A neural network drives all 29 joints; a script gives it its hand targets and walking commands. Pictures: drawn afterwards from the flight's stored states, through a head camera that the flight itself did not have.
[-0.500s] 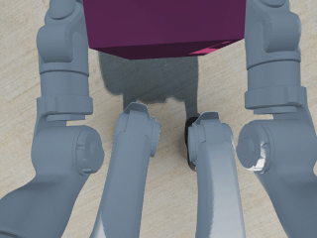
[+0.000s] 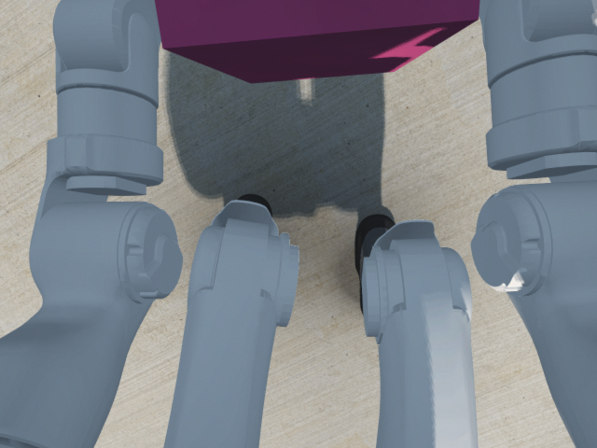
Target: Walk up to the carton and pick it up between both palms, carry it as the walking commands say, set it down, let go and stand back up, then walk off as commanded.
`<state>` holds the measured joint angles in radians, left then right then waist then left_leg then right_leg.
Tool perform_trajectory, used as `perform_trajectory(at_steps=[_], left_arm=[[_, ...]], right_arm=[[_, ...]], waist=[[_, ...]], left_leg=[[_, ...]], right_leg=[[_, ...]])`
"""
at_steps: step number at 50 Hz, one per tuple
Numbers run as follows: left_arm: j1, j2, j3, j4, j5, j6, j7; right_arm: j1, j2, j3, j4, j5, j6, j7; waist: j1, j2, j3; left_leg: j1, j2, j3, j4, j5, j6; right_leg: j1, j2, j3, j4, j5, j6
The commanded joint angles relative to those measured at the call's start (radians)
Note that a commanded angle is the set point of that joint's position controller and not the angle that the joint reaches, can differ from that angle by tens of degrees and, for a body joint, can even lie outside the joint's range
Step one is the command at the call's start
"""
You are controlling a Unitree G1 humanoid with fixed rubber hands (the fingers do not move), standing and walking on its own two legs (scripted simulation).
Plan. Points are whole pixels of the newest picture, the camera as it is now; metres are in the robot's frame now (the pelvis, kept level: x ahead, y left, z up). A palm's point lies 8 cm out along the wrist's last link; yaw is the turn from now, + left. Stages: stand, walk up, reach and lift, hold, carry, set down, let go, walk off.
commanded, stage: set down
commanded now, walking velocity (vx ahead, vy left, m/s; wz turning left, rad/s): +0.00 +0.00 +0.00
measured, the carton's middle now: out of the picture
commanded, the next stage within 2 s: none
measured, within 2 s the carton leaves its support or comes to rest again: rests again in 0.70 s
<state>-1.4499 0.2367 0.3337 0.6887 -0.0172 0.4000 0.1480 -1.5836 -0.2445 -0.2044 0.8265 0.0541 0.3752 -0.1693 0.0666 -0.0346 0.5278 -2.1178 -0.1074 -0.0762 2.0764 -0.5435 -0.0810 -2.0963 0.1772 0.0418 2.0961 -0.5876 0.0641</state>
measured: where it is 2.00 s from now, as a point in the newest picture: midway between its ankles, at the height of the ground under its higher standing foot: (309, 278)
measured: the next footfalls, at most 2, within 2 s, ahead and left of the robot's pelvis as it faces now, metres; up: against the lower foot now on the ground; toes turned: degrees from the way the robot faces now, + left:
none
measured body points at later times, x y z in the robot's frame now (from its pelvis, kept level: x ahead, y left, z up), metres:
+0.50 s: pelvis +0.01 +0.00 -0.02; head +0.39 +0.02 +0.21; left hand +0.56 +0.21 -0.19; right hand +0.60 -0.08 -0.18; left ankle +0.13 +0.13 -0.37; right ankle +0.11 -0.11 -0.37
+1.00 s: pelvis +0.01 +0.00 -0.03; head +0.38 +0.02 +0.20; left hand +0.56 +0.21 -0.20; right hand +0.60 -0.09 -0.20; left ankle +0.13 +0.13 -0.37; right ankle +0.11 -0.11 -0.37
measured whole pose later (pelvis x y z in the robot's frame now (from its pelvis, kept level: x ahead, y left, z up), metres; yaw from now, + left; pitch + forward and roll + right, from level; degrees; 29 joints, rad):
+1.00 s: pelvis +0.01 +0.00 -0.03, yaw +0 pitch +31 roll +1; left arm -1.49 0.25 0.33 0.88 -0.02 0.29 0.11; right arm -1.60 -0.28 -0.16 1.01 0.08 0.26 -0.16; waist 0.08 -0.03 0.52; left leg -2.14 -0.08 -0.04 2.18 -0.59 -0.07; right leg -2.13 0.16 0.04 2.21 -0.62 0.05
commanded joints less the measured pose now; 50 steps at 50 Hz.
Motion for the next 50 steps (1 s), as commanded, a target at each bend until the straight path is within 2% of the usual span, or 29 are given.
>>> perform_trajectory(at_steps=[1,2,3,5,6,8,9,13,16,18,19,21,22,23,24,25,29,30,31,32,33,35,37,39,40,42,45,48,50], left_arm=[[-0.972,-0.88,-0.572,-0.39,-0.23,-0.095,-0.277],[-0.918,-0.869,-0.555,-0.263,-0.216,-0.092,-0.274],[-0.966,-0.867,-0.57,-0.35,-0.224,-0.105,-0.28],[-0.85,-0.883,-0.539,-0.279,-0.221,-0.103,-0.277],[-0.854,-0.851,-0.554,-0.293,-0.228,-0.1,-0.282],[-0.804,-0.862,-0.519,-0.152,-0.161,-0.091,-0.293],[-0.782,-0.889,-0.506,-0.146,-0.143,-0.093,-0.295],[-0.897,-0.912,-0.528,-0.211,-0.205,-0.111,-0.307],[-0.922,-0.811,-0.517,-0.236,-0.201,-0.117,-0.289],[-0.891,-0.857,-0.498,-0.179,-0.202,-0.115,-0.292],[-0.88,-0.841,-0.474,-0.159,-0.187,-0.103,-0.299],[-0.86,-0.893,-0.501,-0.133,-0.187,-0.097,-0.307],[-0.877,-0.881,-0.495,-0.17,-0.181,-0.113,-0.3],[-0.944,-0.86,-0.484,-0.186,-0.19,-0.121,-0.301],[-0.943,-0.874,-0.468,-0.169,-0.192,-0.129,-0.303],[-0.937,-0.856,-0.494,-0.186,-0.19,-0.124,-0.296],[-0.909,-0.858,-0.449,-0.094,-0.16,-0.134,-0.302],[-0.9,-0.875,-0.455,-0.088,-0.165,-0.127,-0.312],[-0.799,-0.895,-0.445,-0.054,-0.144,-0.119,-0.32],[-0.869,-0.873,-0.463,-0.141,-0.186,-0.135,-0.308],[-0.887,-0.849,-0.432,-0.134,-0.161,-0.135,-0.304],[-0.877,-0.861,-0.459,-0.091,-0.16,-0.129,-0.317],[-0.885,-0.875,-0.47,-0.116,-0.184,-0.14,-0.318],[-0.898,-0.839,-0.455,-0.136,-0.154,-0.15,-0.315],[-0.818,-0.807,-0.424,-0.031,-0.133,-0.141,-0.315],[-0.873,-0.821,-0.451,-0.107,-0.145,-0.15,-0.324],[-0.821,-0.848,-0.407,-0.03,-0.131,-0.149,-0.328],[-0.785,-0.89,-0.42,0.015,-0.146,-0.149,-0.341],[-0.795,-0.893,-0.387,0.013,-0.115,-0.152,-0.346]], right_arm=[[-0.698,0.981,0.457,-0.243,0.183,-0.058,0.261],[-0.663,1.043,0.463,-0.179,0.183,-0.052,0.26],[-0.635,1.044,0.459,-0.204,0.16,-0.058,0.25],[-0.632,1.033,0.495,-0.235,0.178,-0.069,0.24],[-0.656,1.035,0.483,-0.2,0.184,-0.062,0.241],[-0.661,1.02,0.462,-0.163,0.166,-0.076,0.249],[-0.603,1.02,0.423,-0.068,0.153,-0.076,0.267],[-0.668,0.977,0.424,-0.164,0.137,-0.101,0.25],[-0.732,0.98,0.46,-0.217,0.193,-0.098,0.247],[-0.694,0.975,0.441,-0.155,0.161,-0.088,0.246],[-0.769,0.93,0.463,-0.212,0.182,-0.101,0.239],[-0.748,0.921,0.426,-0.182,0.176,-0.113,0.244],[-0.711,0.971,0.416,-0.18,0.157,-0.11,0.243],[-0.718,0.958,0.41,-0.132,0.163,-0.109,0.247],[-0.652,0.994,0.412,-0.086,0.147,-0.102,0.239],[-0.737,0.973,0.396,-0.141,0.151,-0.114,0.25],[-0.651,1.014,0.397,-0.045,0.161,-0.113,0.263],[-0.668,0.95,0.374,-0.047,0.146,-0.124,0.261],[-0.689,0.948,0.388,-0.096,0.143,-0.126,0.267],[-0.739,0.943,0.407,-0.165,0.17,-0.138,0.266],[-0.713,0.954,0.398,-0.069,0.152,-0.119,0.266],[-0.709,0.945,0.378,-0.054,0.156,-0.127,0.266],[-0.656,0.948,0.363,-0.045,0.135,-0.127,0.273],[-0.711,0.958,0.385,-0.102,0.156,-0.141,0.271],[-0.705,0.999,0.406,-0.059,0.157,-0.131,0.266],[-0.63,0.987,0.383,-0.026,0.144,-0.127,0.287],[-0.636,0.983,0.367,-0.005,0.135,-0.135,0.286],[-0.662,0.907,0.366,-0.021,0.136,-0.153,0.294],[-0.651,0.954,0.373,0.022,0.134,-0.137,0.298]], waist=[[0.042,0.046,-2.305],[0.072,-0.015,-2.273],[0.018,-0.022,-2.303],[0.082,-0.036,-2.313],[0.062,-0.03,-2.23],[0.118,0.01,-2.061],[0.104,0.043,-1.955],[0.032,0.008,-2.07],[0.081,-0.018,-2.157],[0.057,-0.047,-2.082],[0.099,-0.032,-2.086],[0.081,0.012,-2.034],[0.052,-0.032,-2.039],[0.073,0.012,-2.013],[0.064,-0.039,-1.989],[0.053,0.001,-2.045],[0.112,-0.034,-1.877],[0.064,0.004,-1.892],[0.105,-0.004,-1.872],[0.077,-0.018,-1.943],[0.086,-0.06,-1.885],[0.075,-0.004,-1.836],[0.042,-0.039,-1.824],[0.102,-0.023,-1.861],[0.143,-0.041,-1.822],[0.101,-0.051,-1.711],[0.141,-0.037,-1.695],[0.08,-0.034,-1.665],[0.111,-0.05,-1.584]], left_leg=[[0.953,-0.011,0.184,-0.115,0.607,0.046],[0.933,-0.009,0.193,-0.121,0.573,0.051],[0.915,-0.002,0.198,-0.097,0.606,0.042],[0.869,-0.007,0.191,-0.108,0.632,0.051],[0.853,-0.01,0.194,-0.112,0.572,0.054],[0.878,0.002,0.178,-0.111,0.564,0.053],[0.823,-0.014,0.176,-0.129,0.501,0.052],[0.831,-0.007,0.163,-0.102,0.532,0.058],[0.884,0.007,0.181,-0.071,0.556,0.05],[0.799,-0.002,0.189,-0.075,0.529,0.058],[0.774,-0.001,0.192,-0.075,0.51,0.057],[0.78,0.001,0.16,-0.098,0.492,0.06],[0.82,-0.003,0.166,-0.092,0.509,0.059],[0.798,0.006,0.18,-0.08,0.495,0.055],[0.756,-0.002,0.197,-0.073,0.489,0.057],[0.868,0.001,0.158,-0.095,0.52,0.053],[0.776,0.0,0.183,-0.081,0.472,0.065],[0.749,0.011,0.179,-0.069,0.451,0.053],[0.747,0.006,0.172,-0.084,0.502,0.057],[0.785,0.0,0.164,-0.069,0.504,0.066],[0.788,0.004,0.16,-0.1,0.476,0.064],[0.745,0.014,0.182,-0.069,0.438,0.058],[0.721,0.004,0.164,-0.082,0.465,0.059],[0.741,0.007,0.174,-0.069,0.493,0.064],[0.711,0.01,0.192,-0.067,0.454,0.067],[0.651,0.007,0.178,-0.075,0.44,0.068],[0.642,0.009,0.159,-0.081,0.416,0.072],[0.641,0.008,0.167,-0.058,0.419,0.068],[0.527,0.009,0.187,-0.055,0.376,0.068]], right_leg=[[0.839,-0.012,-0.092,-0.128,0.55,-0.059],[0.83,-0.005,-0.105,-0.13,0.513,-0.043],[0.9,-0.01,-0.101,-0.122,0.601,-0.046],[0.983,-0.01,-0.083,-0.079,0.667,-0.048],[0.892,-0.01,-0.103,-0.097,0.56,-0.042],[0.716,-0.013,-0.097,-0.114,0.476,-0.046],[0.667,-0.006,-0.114,-0.113,0.413,-0.046],[0.778,-0.008,-0.1,-0.084,0.487,-0.057],[0.812,-0.016,-0.097,-0.088,0.494,-0.047],[0.794,-0.015,-0.104,-0.074,0.493,-0.045],[0.856,-0.025,-0.08,-0.089,0.491,-0.05],[0.759,-0.019,-0.109,-0.057,0.458,-0.059],[0.751,-0.013,-0.111,-0.09,0.454,-0.053],[0.759,-0.027,-0.088,-0.087,0.435,-0.06],[0.755,-0.02,-0.08,-0.105,0.448,-0.056],[0.717,-0.017,-0.129,-0.06,0.438,-0.048],[0.684,-0.015,-0.083,-0.088,0.397,-0.055],[0.673,-0.019,-0.08,-0.094,0.393,-0.066],[0.651,-0.023,-0.099,-0.075,0.421,-0.061],[0.713,-0.023,-0.095,-0.073,0.438,-0.059],[0.685,-0.024,-0.121,-0.068,0.397,-0.046],[0.671,-0.019,-0.1,-0.069,0.378,-0.059],[0.667,-0.015,-0.103,-0.067,0.414,-0.054],[0.651,-0.016,-0.094,-0.055,0.436,-0.059],[0.717,-0.029,-0.078,-0.071,0.4,-0.051],[0.633,-0.023,-0.091,-0.067,0.391,-0.055],[0.632,-0.021,-0.077,-0.052,0.375,-0.062],[0.555,-0.023,-0.096,-0.06,0.35,-0.058],[0.565,-0.028,-0.066,-0.075,0.344,-0.06]])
